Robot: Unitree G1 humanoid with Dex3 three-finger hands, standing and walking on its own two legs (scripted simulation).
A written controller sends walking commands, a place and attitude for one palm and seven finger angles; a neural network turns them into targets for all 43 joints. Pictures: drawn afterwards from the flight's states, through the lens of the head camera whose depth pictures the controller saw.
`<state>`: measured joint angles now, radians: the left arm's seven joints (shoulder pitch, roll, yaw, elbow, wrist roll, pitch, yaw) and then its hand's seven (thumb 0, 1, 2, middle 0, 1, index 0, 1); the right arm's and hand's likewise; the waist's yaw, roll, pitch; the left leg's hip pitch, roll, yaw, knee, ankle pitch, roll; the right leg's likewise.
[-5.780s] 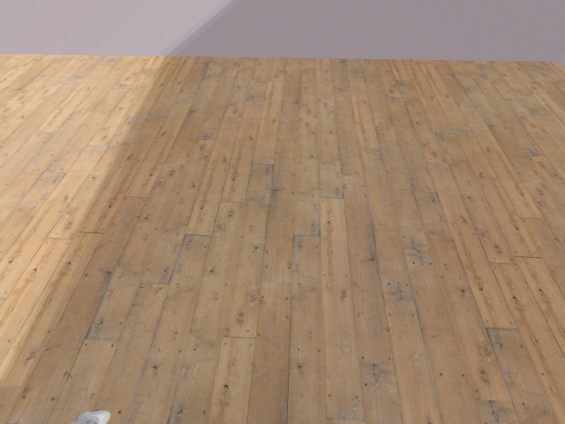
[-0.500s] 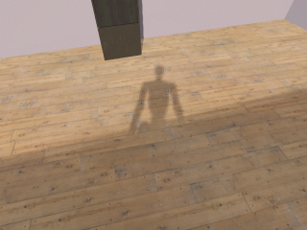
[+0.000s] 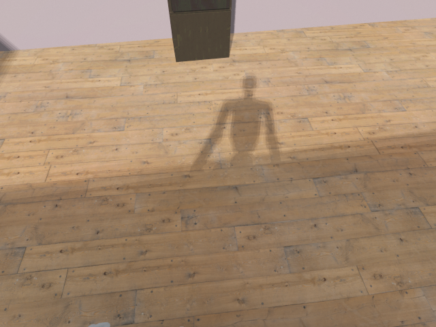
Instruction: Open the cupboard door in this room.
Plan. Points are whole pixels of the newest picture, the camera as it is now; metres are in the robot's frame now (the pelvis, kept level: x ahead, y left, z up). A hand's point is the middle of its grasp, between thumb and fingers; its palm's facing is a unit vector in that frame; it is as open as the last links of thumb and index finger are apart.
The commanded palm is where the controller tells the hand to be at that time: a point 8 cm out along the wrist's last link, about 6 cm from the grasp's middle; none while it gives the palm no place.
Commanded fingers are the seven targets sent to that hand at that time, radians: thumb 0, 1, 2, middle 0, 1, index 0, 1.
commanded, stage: turn or walk to find it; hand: left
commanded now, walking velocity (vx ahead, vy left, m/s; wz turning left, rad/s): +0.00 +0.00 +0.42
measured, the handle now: out of the picture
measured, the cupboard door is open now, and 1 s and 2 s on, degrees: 0 0 0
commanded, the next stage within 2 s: stand and wait in 0.14 s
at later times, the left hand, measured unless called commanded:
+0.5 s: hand out of the picture -0.06 +0.18 -0.18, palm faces +0.20 -0.96 -0.21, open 7.4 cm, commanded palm none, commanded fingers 0.00 0.90 0.90 -0.20 -0.30 -0.20 -0.30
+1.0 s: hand out of the picture -0.04 +0.18 -0.18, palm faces +0.22 -0.96 -0.20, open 7.4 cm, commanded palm none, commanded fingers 0.00 0.90 0.90 -0.20 -0.30 -0.20 -0.30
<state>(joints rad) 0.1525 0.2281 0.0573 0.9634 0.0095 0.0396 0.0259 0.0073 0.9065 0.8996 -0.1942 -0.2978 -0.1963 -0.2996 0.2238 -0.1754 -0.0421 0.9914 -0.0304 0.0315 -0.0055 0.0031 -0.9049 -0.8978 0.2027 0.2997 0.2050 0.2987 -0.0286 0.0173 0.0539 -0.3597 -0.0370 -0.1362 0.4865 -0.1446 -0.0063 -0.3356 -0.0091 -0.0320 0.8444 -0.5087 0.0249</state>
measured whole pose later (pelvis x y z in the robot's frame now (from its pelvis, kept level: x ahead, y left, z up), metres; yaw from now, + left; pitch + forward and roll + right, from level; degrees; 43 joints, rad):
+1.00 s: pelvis -0.04 +0.00 +0.00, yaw +11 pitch -1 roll +0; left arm 0.23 0.17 0.02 1.07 0.01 0.02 0.03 0.00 0.90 0.90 -0.20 -0.30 -0.20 -0.30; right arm 0.24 -0.19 -0.03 1.10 -0.01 0.03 -0.01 0.00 -0.92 -0.90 0.20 0.30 0.20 0.30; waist 0.00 -0.01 0.03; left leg -0.23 0.01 0.00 0.53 -0.28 -0.01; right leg -0.19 -0.08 -0.12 0.52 -0.31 0.03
